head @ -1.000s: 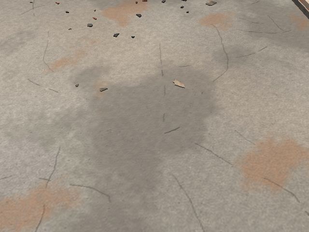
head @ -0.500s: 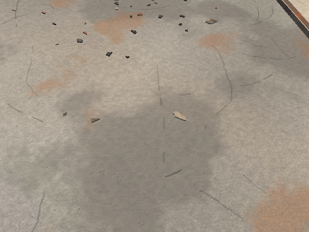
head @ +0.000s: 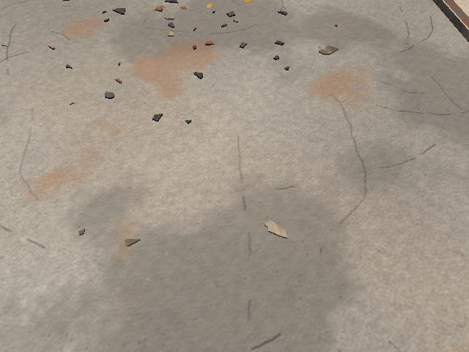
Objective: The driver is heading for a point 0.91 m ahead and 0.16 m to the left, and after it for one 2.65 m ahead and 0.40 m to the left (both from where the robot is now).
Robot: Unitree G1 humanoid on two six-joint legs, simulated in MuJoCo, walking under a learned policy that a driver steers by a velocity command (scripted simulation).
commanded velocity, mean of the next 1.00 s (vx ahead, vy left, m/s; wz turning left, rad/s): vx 0.50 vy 0.00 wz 0.03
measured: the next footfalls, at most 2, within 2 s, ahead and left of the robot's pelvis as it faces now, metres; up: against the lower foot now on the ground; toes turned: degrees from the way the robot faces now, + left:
left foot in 0.40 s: +0.39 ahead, +0.12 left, +0.00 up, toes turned +4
right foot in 0.98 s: +0.70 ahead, -0.07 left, +0.00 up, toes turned -1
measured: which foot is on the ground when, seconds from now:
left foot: up 0.00-0.38, down 0.40-1.00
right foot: down 0.00-0.42, up 0.44-0.96, down 0.98-1.00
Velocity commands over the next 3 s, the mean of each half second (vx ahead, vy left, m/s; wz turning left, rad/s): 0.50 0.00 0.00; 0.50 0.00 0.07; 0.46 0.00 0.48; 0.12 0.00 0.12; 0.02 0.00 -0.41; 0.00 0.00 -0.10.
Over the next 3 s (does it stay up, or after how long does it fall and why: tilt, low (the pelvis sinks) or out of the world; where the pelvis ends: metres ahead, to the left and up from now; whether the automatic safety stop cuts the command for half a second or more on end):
stays up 0.88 0.08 0.01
